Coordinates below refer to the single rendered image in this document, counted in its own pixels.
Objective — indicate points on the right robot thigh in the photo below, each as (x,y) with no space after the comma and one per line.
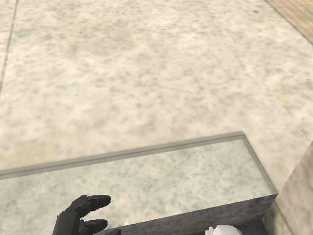
(223,230)

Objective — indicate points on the left robot hand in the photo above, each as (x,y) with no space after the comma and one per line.
(69,223)

